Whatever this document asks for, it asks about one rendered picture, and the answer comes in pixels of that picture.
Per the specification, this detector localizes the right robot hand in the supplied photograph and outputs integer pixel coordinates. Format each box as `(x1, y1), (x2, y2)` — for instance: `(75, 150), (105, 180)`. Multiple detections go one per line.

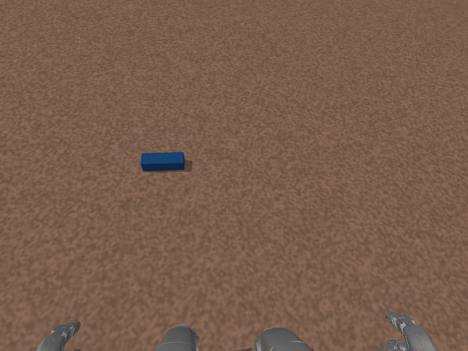
(382, 312), (437, 351)

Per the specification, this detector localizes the left robot hand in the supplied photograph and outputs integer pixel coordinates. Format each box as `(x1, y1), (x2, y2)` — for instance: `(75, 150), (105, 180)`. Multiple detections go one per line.
(36, 321), (81, 351)

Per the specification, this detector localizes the carton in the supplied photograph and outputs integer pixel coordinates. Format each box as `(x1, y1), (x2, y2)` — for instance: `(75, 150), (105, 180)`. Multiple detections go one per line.
(140, 152), (184, 171)

